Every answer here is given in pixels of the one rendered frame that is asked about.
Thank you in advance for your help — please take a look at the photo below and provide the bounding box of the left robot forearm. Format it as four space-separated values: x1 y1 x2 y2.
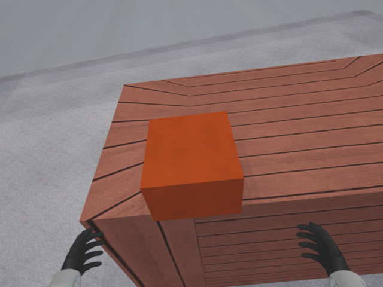
46 269 81 287

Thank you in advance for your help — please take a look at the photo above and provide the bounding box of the pedestal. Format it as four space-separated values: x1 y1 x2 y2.
79 53 383 287

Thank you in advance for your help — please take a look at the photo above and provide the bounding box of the carton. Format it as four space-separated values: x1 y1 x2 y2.
140 111 244 221

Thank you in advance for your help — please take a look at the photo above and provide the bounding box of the left robot hand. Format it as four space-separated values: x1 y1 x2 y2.
61 227 104 276

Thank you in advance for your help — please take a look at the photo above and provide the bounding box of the right robot forearm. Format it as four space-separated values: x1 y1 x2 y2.
329 270 366 287

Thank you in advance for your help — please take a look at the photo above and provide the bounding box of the right robot hand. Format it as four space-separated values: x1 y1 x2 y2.
296 222 351 277

